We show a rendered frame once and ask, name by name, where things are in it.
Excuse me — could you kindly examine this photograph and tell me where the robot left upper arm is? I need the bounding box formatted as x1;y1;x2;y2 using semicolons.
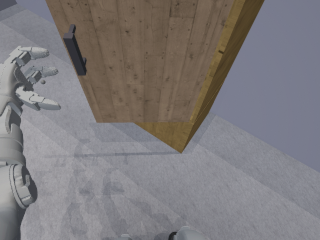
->
0;164;38;240

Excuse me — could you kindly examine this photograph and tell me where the robot left shin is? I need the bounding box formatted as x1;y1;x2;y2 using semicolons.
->
120;234;131;238

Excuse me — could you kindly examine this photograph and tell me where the handle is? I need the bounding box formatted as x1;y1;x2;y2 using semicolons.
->
63;24;87;76

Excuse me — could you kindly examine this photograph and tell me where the cupboard door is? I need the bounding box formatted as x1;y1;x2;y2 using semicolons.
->
45;0;234;123

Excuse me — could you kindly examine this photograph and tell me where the robot right shin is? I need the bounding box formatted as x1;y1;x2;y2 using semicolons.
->
178;226;190;233

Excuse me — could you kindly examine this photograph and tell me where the robot shin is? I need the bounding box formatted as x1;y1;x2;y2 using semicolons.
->
120;234;131;238
178;226;190;233

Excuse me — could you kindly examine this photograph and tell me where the robot left hand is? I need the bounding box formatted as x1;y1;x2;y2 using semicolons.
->
0;46;61;111

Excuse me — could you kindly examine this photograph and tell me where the robot left forearm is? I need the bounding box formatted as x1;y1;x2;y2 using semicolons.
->
0;95;26;168

